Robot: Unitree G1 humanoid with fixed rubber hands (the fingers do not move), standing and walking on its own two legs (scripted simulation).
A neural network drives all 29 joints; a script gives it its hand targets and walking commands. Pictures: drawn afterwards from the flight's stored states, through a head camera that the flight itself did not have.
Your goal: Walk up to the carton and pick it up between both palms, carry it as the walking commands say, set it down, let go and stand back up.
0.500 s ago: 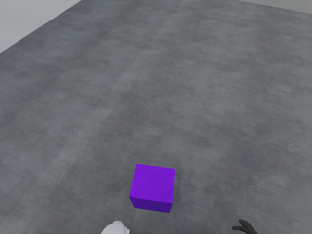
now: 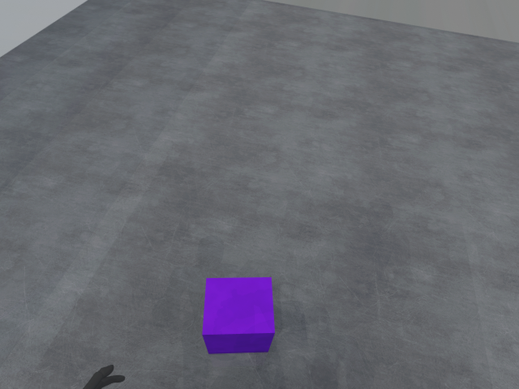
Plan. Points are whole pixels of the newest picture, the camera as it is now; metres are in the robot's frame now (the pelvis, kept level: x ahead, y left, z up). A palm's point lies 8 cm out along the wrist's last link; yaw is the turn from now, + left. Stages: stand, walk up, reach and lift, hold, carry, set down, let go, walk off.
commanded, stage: walk up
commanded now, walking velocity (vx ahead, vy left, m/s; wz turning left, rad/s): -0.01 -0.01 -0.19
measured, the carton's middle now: (238, 317) +0.41 +0.03 -0.64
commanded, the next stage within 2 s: stand in 1.52 s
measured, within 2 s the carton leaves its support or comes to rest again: neither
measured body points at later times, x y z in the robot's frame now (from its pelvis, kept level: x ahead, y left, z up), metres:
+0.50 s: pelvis -0.01 -0.02 +0.00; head +0.00 -0.02 +0.45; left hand +0.04 +0.23 -0.14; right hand +0.02 -0.27 -0.15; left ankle -0.03 +0.08 -0.72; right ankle -0.03 -0.13 -0.74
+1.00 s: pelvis -0.01 +0.03 +0.01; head +0.00 +0.04 +0.46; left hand -0.04 +0.26 -0.16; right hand +0.02 -0.19 -0.15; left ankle -0.01 +0.13 -0.74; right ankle -0.03 -0.10 -0.74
